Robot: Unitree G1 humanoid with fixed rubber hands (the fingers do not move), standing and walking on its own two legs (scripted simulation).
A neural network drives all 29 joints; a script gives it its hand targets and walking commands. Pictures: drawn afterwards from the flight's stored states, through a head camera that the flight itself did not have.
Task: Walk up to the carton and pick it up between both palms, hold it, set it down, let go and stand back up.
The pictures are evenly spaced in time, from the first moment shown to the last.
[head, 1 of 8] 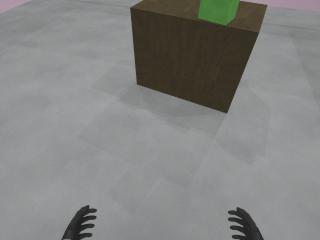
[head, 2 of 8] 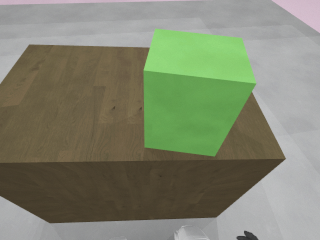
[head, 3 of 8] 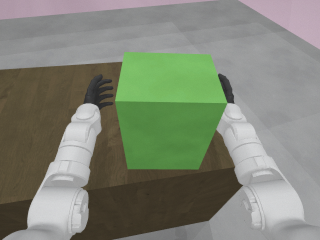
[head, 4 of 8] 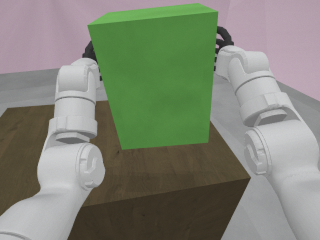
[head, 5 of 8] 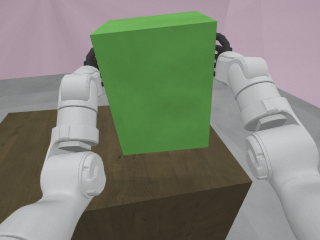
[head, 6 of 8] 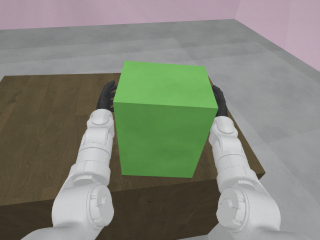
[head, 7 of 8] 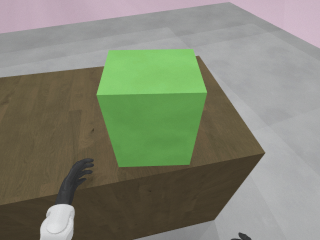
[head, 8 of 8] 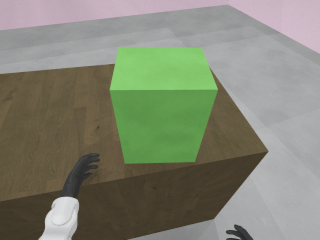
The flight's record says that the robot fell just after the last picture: no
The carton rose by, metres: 0.22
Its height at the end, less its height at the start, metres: +0.00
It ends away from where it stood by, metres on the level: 0.03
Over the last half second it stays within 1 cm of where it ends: yes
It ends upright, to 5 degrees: yes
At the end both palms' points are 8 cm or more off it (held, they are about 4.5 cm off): yes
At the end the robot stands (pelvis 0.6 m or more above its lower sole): yes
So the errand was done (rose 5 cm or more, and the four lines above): yes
